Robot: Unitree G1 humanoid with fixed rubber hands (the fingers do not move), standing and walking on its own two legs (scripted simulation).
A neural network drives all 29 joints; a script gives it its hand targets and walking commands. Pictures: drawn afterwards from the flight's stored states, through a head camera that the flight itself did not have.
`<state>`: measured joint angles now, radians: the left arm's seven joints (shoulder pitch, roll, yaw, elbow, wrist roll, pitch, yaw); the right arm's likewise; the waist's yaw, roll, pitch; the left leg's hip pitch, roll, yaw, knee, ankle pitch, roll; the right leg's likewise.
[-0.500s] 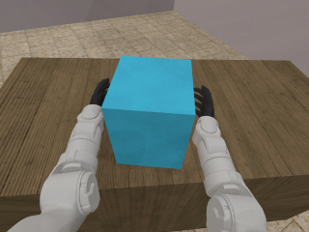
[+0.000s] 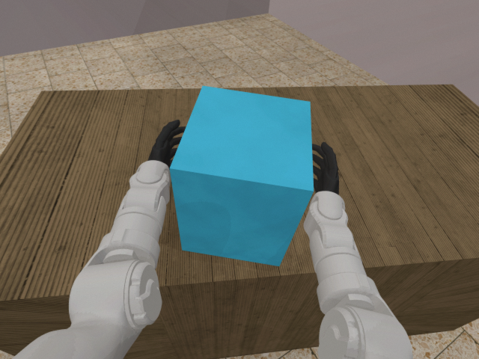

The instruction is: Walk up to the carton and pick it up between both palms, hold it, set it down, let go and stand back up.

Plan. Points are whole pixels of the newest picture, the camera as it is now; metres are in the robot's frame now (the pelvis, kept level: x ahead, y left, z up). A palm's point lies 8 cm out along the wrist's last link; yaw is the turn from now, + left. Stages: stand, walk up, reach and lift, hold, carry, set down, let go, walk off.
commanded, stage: set down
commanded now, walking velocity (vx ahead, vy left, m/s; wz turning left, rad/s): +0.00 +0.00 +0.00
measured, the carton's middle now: (242, 179) +0.42 -0.03 +0.06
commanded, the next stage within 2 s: none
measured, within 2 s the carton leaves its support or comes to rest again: neither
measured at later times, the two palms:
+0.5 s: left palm (157, 168) +0.43 +0.12 +0.10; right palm (320, 186) +0.37 -0.17 +0.09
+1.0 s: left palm (157, 170) +0.43 +0.12 +0.09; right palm (320, 188) +0.37 -0.17 +0.08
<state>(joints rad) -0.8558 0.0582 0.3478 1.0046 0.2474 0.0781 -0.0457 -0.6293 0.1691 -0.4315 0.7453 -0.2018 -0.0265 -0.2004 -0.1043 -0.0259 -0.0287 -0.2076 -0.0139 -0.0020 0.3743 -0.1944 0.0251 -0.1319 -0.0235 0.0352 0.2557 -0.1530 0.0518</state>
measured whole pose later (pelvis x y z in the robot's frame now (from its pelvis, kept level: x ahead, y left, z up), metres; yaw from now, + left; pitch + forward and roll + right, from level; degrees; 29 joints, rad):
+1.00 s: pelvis +0.00 -0.01 +0.00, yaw +0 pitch +1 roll -1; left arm -0.88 0.07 0.43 1.05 0.32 -0.03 -0.07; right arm -0.71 0.16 -0.55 0.92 -0.36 -0.24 -0.17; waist -0.08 -0.06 0.04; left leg -0.19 -0.01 0.00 0.33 -0.17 0.01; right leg -0.13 -0.02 0.03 0.25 -0.15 0.04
